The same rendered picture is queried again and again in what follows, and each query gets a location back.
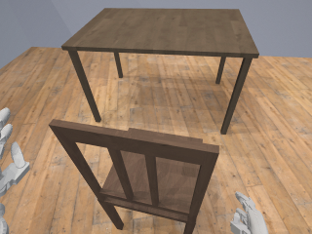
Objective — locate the right robot hand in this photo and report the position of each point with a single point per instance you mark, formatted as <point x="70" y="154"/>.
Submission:
<point x="253" y="220"/>

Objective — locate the left robot forearm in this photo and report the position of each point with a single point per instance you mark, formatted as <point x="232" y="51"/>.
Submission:
<point x="4" y="227"/>

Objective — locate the left robot hand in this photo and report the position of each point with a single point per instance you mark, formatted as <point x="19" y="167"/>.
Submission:
<point x="17" y="170"/>

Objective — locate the chair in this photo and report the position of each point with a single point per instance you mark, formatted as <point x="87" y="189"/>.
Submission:
<point x="152" y="173"/>

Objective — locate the table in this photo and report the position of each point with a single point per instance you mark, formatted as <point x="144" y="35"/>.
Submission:
<point x="219" y="33"/>

